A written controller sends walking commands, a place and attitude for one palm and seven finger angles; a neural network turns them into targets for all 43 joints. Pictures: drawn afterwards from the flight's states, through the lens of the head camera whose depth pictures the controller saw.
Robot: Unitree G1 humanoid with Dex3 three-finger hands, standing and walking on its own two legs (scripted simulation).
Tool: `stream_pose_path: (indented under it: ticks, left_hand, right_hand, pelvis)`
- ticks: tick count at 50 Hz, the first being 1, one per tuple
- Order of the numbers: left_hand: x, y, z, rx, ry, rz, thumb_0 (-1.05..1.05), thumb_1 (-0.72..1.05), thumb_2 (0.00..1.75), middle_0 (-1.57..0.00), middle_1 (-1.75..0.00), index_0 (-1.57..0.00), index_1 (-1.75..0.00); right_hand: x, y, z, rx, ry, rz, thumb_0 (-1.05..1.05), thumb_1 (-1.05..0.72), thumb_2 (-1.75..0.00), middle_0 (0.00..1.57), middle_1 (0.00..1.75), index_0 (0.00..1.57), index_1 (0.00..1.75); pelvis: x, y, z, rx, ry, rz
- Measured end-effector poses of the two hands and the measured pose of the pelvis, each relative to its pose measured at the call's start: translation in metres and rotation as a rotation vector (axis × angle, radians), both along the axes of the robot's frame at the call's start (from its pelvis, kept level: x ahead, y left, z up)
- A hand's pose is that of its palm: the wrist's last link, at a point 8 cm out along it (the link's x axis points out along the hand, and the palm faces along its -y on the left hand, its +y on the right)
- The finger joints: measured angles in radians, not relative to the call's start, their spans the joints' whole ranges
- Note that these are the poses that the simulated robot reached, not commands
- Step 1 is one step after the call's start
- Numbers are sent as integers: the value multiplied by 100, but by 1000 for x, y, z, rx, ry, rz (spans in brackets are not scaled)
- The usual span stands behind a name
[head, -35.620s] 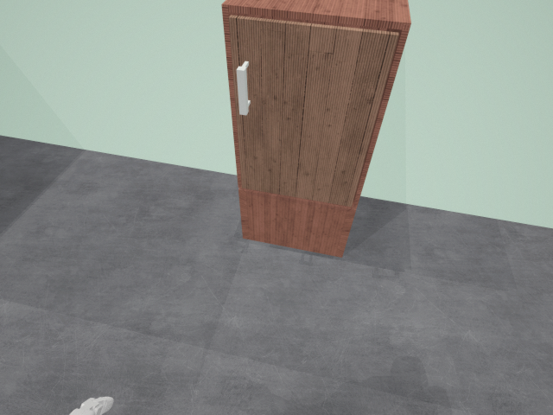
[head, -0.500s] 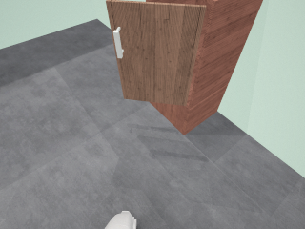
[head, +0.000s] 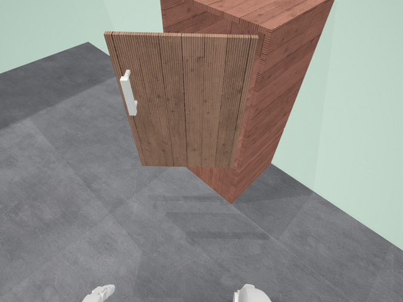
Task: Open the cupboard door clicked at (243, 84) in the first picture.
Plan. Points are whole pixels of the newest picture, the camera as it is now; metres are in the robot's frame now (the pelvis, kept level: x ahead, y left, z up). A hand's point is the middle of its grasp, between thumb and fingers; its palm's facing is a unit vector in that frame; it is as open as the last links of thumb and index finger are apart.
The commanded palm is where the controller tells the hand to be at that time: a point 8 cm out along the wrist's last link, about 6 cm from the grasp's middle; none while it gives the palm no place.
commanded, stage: take the last steps up to it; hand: left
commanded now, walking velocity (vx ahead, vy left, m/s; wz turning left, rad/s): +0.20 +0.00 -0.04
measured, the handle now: (130, 93) +0.69 +0.25 +0.00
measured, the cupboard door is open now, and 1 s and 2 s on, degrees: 43 43 43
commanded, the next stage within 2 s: come to a stop and stand still in 0.14 s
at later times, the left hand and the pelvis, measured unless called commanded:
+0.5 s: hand out of the picture +0.14 +0.17 -0.18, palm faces +0.05 -0.98 -0.19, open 7.3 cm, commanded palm none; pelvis +0.11 -0.01 -0.01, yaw +0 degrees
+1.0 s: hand out of the picture +0.11 +0.17 -0.18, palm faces +0.00 -0.97 -0.24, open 7.4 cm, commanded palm none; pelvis +0.06 -0.02 -0.01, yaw -1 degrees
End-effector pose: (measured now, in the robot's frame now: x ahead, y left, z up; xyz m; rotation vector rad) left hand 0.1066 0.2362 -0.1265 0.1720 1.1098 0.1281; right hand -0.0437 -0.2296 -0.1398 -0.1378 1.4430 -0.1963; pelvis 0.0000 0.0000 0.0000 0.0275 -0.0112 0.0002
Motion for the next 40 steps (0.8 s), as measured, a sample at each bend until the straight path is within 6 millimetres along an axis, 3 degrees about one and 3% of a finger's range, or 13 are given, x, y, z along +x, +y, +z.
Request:
stream_pose_path:
  ticks: [6,9,13,19,26,33,40]
  left_hand:
    - [75,-32,-4,11,-30,-95,0,91,90,-19,-29,-19,-30]
    - [88,-49,-10,-1,-36,-96,0,91,90,-19,-29,-19,-30]
    - [70,-60,-12,-26,26,-23,0,91,90,-20,-29,-20,-30]
    - [51,-39,-10,12,106,42,-3,96,90,-20,-30,-20,-30]
    - [26,-17,-33,-29,223,86,-1,92,90,-20,-30,-20,-30]
    - [14,0,-39,-49,283,95,0,91,90,-20,-30,-20,-30]
    - [8,8,-28,-19,281,66,1,91,90,-20,-29,-19,-30]
  right_hand:
    - [-17,6,-12,67,148,-85,0,-91,-89,19,30,20,30]
    - [-6,2,-17,92,190,-105,0,-91,-89,19,30,20,30]
    - [42,-9,-13,81,144,-79,1,-91,-89,20,30,20,30]
    - [138,-19,-8,43,-21,-2,1,-91,-89,19,30,20,30]
    - [209,-20,-2,-48,-149,53,1,-93,-89,19,30,20,30]
    - [236,4,11,-74,-213,105,1,-92,-89,19,30,20,30]
    - [221,12,8,-37,-224,86,0,-91,-89,20,30,20,30]
  pelvis:
    - [45,-20,-11,8,7,-22]
    - [62,-30,-16,-7,-2,-17]
    - [79,-36,-7,-16,-10,-3]
    - [98,-34,0,-28,5,1]
    - [116,-6,-10,-52,-8,0]
    - [112,9,-7,-41,-7,-16]
    - [93,8,-3,-56,15,-26]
